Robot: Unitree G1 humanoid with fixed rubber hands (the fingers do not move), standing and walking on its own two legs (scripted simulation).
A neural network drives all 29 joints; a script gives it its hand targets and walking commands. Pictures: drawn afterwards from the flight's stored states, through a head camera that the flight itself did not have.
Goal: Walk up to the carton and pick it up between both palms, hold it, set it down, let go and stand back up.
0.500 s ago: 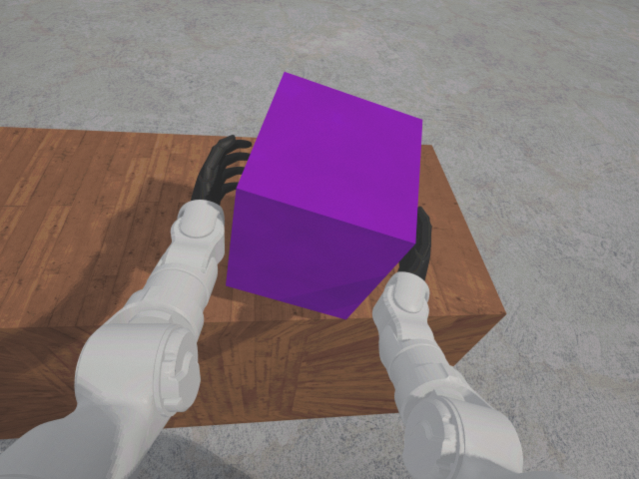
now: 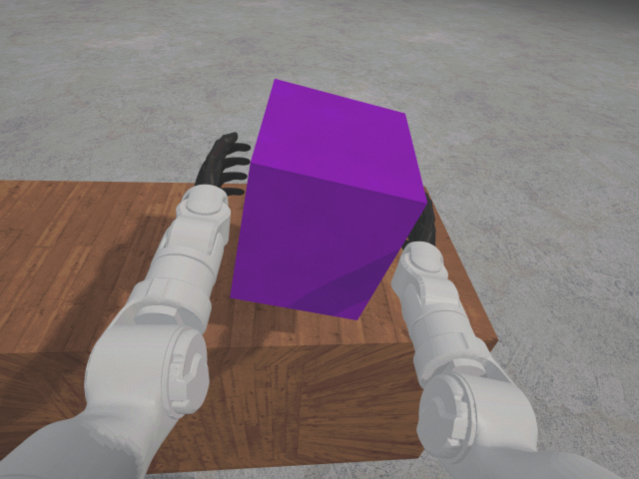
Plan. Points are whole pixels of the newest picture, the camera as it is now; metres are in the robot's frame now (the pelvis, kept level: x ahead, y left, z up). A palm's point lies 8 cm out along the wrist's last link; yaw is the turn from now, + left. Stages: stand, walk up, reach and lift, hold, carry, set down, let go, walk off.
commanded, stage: reach and lift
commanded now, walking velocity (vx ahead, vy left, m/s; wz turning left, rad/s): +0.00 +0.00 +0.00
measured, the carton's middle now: (317, 205) +0.46 -0.03 +0.13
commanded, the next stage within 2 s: hold in 1.38 s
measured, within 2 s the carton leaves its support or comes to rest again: neither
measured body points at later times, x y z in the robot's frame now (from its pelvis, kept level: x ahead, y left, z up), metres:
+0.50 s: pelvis +0.01 +0.00 +0.00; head -0.05 +0.02 +0.45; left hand +0.41 +0.16 +0.20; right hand +0.40 -0.13 +0.16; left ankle +0.06 +0.11 -0.75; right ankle +0.01 -0.14 -0.75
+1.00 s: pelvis +0.01 +0.00 +0.00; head -0.04 +0.01 +0.45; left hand +0.40 +0.15 +0.20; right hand +0.41 -0.13 +0.17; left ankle +0.06 +0.11 -0.75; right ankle +0.01 -0.14 -0.75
